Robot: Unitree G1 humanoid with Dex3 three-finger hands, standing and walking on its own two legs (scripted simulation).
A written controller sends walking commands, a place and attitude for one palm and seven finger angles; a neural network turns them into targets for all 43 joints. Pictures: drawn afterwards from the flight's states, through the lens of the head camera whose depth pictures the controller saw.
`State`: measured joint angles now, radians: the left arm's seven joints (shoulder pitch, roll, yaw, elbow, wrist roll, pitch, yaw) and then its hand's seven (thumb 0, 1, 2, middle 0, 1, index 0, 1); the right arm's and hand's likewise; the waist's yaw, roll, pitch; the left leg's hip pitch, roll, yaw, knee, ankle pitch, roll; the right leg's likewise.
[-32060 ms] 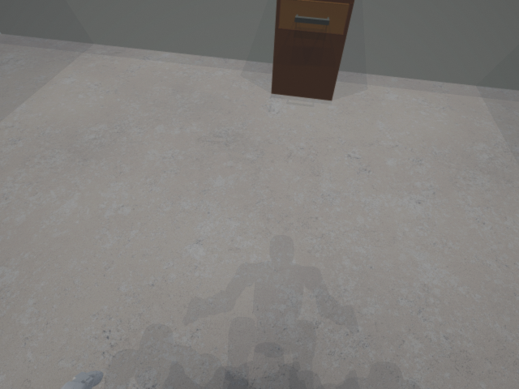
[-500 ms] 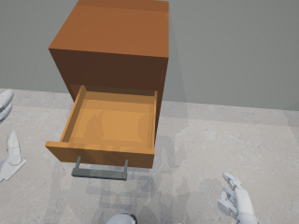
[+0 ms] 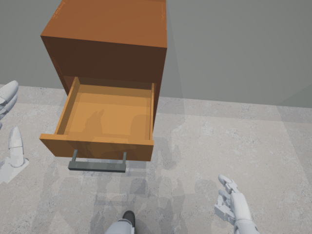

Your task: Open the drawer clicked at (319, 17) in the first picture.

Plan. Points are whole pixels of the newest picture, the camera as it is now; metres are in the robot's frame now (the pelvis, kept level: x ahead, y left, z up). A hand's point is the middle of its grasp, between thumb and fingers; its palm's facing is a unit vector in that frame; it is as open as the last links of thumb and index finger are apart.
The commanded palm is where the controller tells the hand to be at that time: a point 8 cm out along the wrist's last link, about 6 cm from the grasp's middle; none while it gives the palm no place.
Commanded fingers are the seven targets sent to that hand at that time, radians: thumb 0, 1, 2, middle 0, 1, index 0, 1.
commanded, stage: step back with the hand held close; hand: left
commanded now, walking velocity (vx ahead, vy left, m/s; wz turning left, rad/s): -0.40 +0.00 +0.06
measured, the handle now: (99, 160) +0.36 +0.22 -0.23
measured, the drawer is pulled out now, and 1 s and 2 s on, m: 0.30 0.30 0.30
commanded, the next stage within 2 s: stop stepping back and stand still in 0.18 s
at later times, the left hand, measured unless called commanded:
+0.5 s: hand out of the picture +0.06 +0.16 +0.17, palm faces +0.20 -0.80 -0.56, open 7.4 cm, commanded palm +0.00 +0.23 +0.18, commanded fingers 0.00 0.90 0.90 -0.20 -0.30 -0.20 -0.30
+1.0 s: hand out of the picture +0.00 +0.20 +0.17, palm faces +0.45 -0.79 -0.42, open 7.4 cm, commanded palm -0.06 +0.24 +0.18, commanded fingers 0.00 0.90 0.90 -0.20 -0.30 -0.20 -0.30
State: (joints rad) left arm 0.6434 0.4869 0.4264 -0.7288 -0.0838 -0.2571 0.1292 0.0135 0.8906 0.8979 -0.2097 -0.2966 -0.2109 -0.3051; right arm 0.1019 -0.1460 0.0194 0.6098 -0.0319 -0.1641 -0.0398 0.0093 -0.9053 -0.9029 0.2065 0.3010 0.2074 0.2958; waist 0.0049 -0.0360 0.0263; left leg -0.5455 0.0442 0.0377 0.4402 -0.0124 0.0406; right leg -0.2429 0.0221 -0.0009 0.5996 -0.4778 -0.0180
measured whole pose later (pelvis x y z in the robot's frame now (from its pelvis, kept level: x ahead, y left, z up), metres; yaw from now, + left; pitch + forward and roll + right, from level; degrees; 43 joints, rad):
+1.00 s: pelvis -0.17 -0.05 +0.00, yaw +5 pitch -1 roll +0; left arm 0.62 0.37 0.36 -0.60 -0.04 -0.21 0.16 0.01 0.89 0.90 -0.21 -0.30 -0.21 -0.31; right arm 0.20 -0.18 0.00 0.64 0.01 -0.12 -0.05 0.01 -0.91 -0.90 0.20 0.30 0.21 0.30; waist -0.01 -0.03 0.03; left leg -0.22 0.00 0.04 0.57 -0.32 0.04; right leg -0.31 -0.01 -0.08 0.58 -0.25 -0.03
